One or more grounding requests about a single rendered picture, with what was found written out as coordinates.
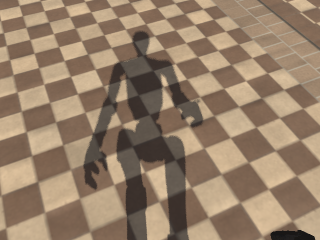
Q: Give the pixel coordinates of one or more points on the robot right hand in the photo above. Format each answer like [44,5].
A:
[291,235]

